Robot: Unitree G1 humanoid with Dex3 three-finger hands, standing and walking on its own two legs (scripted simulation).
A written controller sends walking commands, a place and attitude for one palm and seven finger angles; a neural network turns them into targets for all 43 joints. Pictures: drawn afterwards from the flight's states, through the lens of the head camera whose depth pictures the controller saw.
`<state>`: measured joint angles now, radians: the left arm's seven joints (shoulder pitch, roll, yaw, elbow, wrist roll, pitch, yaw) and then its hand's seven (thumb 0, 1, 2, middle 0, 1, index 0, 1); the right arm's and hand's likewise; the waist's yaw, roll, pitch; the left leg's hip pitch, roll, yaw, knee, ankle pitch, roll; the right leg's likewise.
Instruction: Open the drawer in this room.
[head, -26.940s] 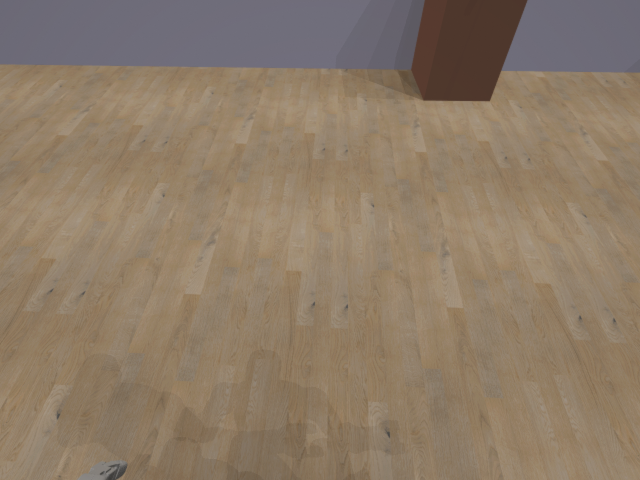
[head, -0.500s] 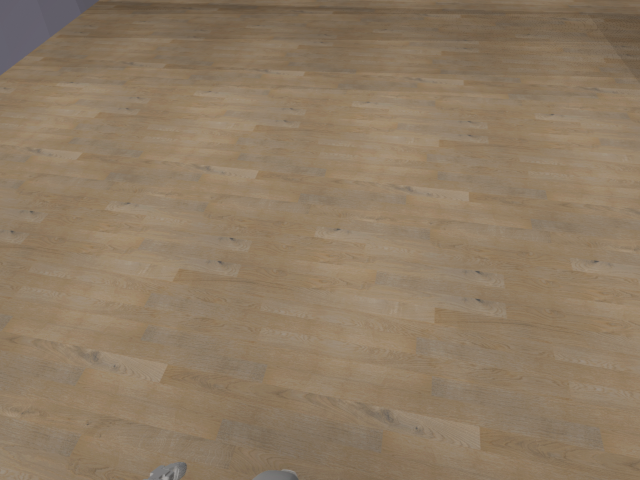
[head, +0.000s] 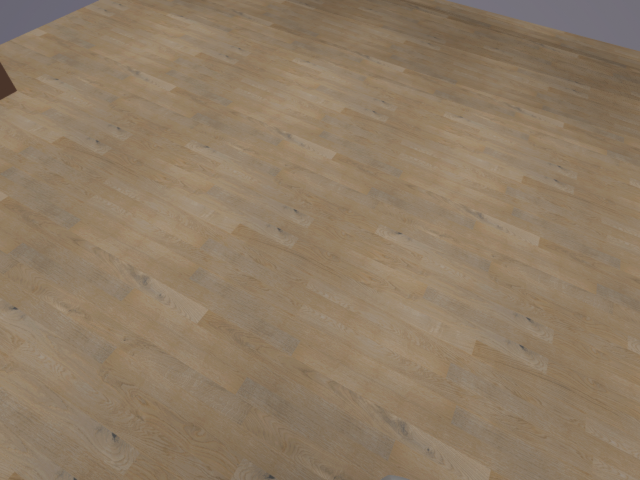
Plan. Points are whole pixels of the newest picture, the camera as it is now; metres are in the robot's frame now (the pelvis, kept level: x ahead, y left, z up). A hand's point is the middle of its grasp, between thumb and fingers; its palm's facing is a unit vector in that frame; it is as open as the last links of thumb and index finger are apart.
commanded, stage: turn or walk to find it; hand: left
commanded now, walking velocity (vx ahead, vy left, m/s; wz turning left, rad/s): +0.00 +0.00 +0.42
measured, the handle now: out of the picture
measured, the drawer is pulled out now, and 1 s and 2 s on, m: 0.00 0.00 0.00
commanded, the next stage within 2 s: stand and wait in 0.48 s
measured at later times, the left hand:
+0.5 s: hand out of the picture +0.06 +0.17 -0.14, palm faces +0.21 -0.94 -0.27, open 7.4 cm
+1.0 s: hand out of the picture -0.11 +0.15 -0.18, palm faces +0.36 -0.91 -0.20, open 7.4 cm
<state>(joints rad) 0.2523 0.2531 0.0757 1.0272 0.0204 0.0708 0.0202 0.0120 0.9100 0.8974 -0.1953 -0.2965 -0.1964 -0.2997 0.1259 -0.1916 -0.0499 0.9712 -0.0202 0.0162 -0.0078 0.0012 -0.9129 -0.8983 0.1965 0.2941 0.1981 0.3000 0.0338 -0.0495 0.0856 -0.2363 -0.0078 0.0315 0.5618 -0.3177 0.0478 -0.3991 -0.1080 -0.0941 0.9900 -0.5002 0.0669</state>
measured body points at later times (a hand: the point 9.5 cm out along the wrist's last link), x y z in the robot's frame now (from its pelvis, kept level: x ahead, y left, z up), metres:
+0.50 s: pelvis -0.01 -0.04 +0.00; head +0.02 -0.06 +0.45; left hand +0.05 +0.22 -0.12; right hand +0.06 -0.28 -0.17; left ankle -0.04 +0.08 -0.69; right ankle +0.01 -0.13 -0.73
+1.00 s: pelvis -0.02 -0.01 +0.00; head -0.02 +0.01 +0.45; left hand -0.13 +0.20 -0.16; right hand +0.13 -0.20 -0.14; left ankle -0.08 +0.10 -0.73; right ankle +0.00 -0.14 -0.72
